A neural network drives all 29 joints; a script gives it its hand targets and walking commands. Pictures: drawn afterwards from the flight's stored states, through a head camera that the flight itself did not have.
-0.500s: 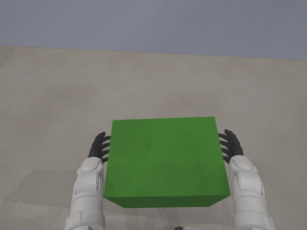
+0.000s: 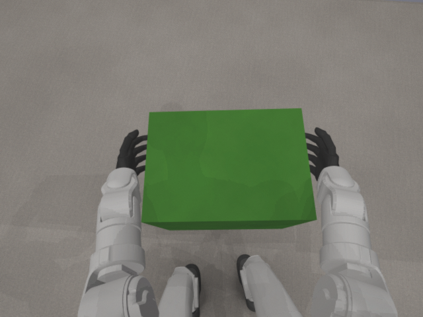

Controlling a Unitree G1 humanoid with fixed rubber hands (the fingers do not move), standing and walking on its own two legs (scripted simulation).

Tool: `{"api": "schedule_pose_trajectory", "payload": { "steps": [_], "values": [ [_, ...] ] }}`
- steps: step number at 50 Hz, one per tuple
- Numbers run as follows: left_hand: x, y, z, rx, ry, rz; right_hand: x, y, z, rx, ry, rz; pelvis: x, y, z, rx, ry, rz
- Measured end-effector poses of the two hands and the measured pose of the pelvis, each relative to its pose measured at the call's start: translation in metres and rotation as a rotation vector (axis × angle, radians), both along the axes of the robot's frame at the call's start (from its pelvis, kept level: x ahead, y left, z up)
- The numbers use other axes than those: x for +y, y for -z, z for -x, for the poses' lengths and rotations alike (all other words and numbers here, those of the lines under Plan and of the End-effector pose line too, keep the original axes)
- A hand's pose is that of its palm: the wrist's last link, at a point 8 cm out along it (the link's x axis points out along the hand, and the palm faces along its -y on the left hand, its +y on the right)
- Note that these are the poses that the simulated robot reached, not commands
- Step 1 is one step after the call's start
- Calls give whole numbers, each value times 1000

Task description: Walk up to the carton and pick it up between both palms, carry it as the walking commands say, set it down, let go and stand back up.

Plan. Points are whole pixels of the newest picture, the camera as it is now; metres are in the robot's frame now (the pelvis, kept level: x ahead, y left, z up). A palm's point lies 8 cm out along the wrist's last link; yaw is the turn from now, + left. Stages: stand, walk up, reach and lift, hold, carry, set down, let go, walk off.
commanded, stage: set down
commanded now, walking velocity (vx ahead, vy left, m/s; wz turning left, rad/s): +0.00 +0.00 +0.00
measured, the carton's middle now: (225, 178) +0.39 -0.05 -0.15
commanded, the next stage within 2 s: none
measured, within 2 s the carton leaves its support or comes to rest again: neither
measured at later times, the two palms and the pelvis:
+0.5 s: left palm (149, 167) +0.44 +0.13 -0.16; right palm (312, 169) +0.38 -0.25 -0.15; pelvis -0.01 -0.01 -0.07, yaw +0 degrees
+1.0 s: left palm (156, 166) +0.47 +0.12 -0.24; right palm (298, 170) +0.41 -0.25 -0.24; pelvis -0.03 -0.01 -0.15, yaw +0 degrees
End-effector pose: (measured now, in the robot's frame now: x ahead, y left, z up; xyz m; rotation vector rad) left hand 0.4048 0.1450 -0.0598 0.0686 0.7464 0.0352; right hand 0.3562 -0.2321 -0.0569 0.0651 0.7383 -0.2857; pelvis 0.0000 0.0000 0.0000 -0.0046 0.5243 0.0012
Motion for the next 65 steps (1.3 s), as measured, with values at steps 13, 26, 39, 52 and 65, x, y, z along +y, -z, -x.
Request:
{"api": "schedule_pose_trajectory", "payload": {
  "steps": [13, 26, 39, 52, 65],
  "values": [
    [-11, 54, -21, 3, 18, 11, -11, 50, -15, 5, 16, 10, -1, 36, 4, 152, 7, -7],
    [-19, 103, -37, -3, 27, 9, -16, 100, -26, 3, 41, 16, -10, 77, 8, 252, 6, -13],
    [-20, 141, -53, -15, 33, 2, -17, 142, -41, -7, 40, 14, -11, 119, 21, 287, 2, -13],
    [-22, 190, -65, -15, 42, 2, -19, 189, -51, -5, 42, 21, -8, 161, 32, 322, 1, -8],
    [-23, 237, -76, -18, 41, 2, -21, 236, -63, -8, 38, 21, -7, 199, 39, 342, 0, -7]
  ]
}}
